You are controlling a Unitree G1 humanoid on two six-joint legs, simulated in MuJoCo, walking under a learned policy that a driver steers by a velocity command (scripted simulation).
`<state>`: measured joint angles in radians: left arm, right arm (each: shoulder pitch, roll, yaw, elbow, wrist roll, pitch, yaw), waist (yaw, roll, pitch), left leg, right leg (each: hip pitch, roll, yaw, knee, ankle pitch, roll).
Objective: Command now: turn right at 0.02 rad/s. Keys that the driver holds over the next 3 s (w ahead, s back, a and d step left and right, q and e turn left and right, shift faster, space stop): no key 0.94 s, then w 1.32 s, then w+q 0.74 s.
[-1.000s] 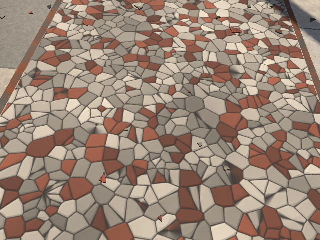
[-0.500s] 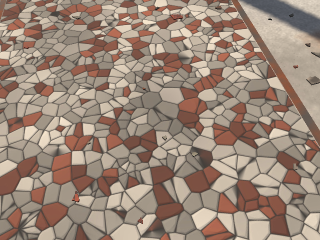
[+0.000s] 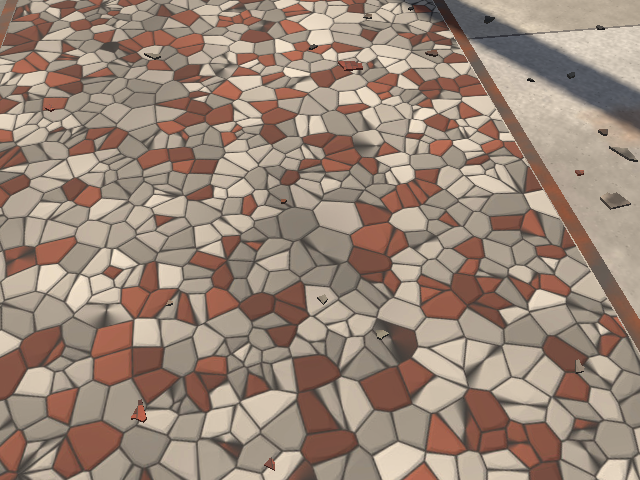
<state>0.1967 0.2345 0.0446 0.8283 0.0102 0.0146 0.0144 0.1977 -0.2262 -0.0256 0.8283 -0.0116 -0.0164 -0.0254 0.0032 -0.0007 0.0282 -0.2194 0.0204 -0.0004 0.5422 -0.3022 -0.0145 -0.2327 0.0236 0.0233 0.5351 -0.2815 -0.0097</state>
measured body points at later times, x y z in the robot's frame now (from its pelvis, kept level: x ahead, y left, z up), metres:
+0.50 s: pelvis +0.00 +0.01 +0.00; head +0.01 +0.01 +0.45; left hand +0.07 +0.26 -0.14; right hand +0.07 -0.25 -0.14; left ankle -0.01 +0.13 -0.73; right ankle +0.00 -0.11 -0.73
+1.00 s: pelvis +0.00 +0.01 +0.00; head +0.01 +0.01 +0.45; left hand +0.02 +0.25 -0.15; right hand +0.02 -0.24 -0.15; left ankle -0.01 +0.13 -0.73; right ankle +0.00 -0.11 -0.73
